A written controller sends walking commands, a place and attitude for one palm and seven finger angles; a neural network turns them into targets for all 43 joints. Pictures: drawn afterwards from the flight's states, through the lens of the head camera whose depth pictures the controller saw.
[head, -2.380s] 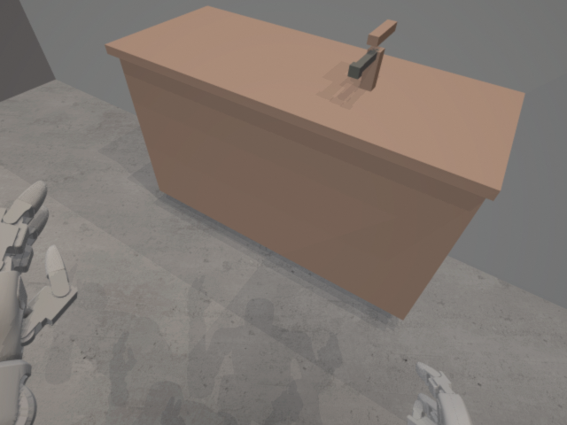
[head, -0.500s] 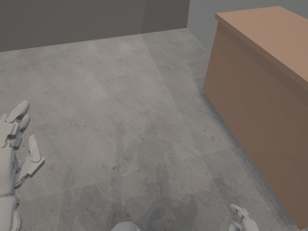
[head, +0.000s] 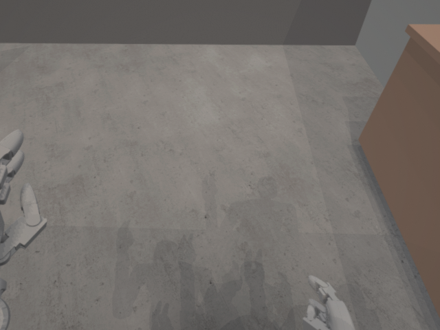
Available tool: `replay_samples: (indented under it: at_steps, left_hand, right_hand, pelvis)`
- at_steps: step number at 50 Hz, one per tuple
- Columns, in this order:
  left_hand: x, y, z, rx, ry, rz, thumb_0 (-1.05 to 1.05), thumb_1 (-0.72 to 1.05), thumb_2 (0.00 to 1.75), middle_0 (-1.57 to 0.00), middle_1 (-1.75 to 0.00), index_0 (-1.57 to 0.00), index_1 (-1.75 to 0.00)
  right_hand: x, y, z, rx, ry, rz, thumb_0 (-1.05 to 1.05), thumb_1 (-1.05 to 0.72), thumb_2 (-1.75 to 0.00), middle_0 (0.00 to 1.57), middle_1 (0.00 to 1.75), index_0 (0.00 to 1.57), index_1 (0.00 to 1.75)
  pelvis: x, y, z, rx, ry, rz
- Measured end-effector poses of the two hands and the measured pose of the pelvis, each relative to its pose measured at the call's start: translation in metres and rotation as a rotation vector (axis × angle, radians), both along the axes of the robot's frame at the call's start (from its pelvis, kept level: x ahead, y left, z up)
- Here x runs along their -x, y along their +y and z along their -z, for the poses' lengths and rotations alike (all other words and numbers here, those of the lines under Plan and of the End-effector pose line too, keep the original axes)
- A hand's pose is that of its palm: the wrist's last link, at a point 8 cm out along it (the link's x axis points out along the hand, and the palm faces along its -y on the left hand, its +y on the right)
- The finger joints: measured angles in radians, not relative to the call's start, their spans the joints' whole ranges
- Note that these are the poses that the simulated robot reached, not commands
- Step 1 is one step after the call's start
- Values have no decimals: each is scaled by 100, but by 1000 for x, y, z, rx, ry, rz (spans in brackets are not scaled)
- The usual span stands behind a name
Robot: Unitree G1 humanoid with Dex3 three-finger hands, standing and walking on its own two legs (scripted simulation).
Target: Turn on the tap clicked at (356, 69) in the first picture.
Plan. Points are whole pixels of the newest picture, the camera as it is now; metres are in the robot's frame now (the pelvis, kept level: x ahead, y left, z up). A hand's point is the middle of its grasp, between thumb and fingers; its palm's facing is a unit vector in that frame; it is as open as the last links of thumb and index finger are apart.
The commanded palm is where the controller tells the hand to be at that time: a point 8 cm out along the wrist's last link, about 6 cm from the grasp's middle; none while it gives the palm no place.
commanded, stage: walk around to get in front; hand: left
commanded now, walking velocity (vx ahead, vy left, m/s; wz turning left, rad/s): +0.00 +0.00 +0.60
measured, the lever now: out of the picture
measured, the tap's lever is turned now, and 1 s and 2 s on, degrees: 0 0 0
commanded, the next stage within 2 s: none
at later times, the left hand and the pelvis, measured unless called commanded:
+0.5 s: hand out of the picture +0.10 +0.31 +0.19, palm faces +0.67 -0.65 -0.35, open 7.4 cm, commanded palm +0.04 +0.33 +0.19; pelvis -0.03 +0.01 +0.00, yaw +18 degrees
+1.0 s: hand out of the picture +0.13 +0.33 +0.19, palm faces +0.75 -0.51 -0.41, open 7.4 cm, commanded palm +0.06 +0.34 +0.19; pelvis +0.06 +0.02 +0.01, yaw +30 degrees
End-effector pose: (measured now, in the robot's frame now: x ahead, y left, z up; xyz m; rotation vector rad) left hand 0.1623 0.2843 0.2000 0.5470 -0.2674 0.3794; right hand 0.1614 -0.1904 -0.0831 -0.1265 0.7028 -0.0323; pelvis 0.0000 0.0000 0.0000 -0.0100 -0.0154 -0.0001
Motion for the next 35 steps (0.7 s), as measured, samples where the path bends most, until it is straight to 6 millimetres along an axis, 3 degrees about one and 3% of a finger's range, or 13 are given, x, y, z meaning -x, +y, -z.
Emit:
replay_samples:
  at_steps: [4,9,13,16,20,24,30,35]
  left_hand:
    - [23,-4,9,58,33,-92,1,89,90,-21,-30,-21,-30]
    - [47,-6,12,91,61,-123,1,88,90,-21,-30,-21,-30]
    - [67,4,4,69,22,-154,2,88,90,-21,-30,-21,-30]
    - [84,18,-3,57,-41,-196,2,88,90,-21,-30,-21,-30]
    - [104,39,0,48,-142,-238,1,88,90,-21,-30,-21,-30]
    - [109,51,4,27,-144,-272,1,89,90,-21,-30,-21,-30]
    - [115,38,-7,21,-108,-305,2,89,90,-21,-30,-21,-30]
    - [112,30,-5,-57,-48,-390,1,89,90,-21,-30,-21,-30]
  right_hand:
    - [3,-13,8,28,51,-63,2,-90,-90,21,30,20,30]
    - [7,-35,-4,112,82,-66,2,-90,-90,21,30,20,30]
    - [2,-47,-17,194,74,-82,2,-90,-90,20,30,20,30]
    - [-6,-44,-24,247,56,-111,2,-90,-90,20,30,20,30]
    - [-21,-25,-23,271,-16,-145,2,-90,-90,20,30,20,30]
    - [-24,12,-18,162,-21,-180,2,-90,-90,20,30,19,30]
    - [-27,61,-7,26,29,-306,2,-90,-90,20,30,20,30]
    - [-51,74,21,-19,69,-399,2,-89,-90,21,30,20,30]
  pelvis:
    - [14,-8,-4,-22,-12,-55]
    - [20,-13,-14,-49,-6,-137]
    - [24,-11,-16,-51,19,-192]
    - [27,-5,-13,-45,35,-226]
    - [32,10,5,-36,27,-261]
    - [30,10,3,-28,-1,-305]
    - [12,6,-7,1,-8,-361]
    - [-12,-6,5,-3,-12,-413]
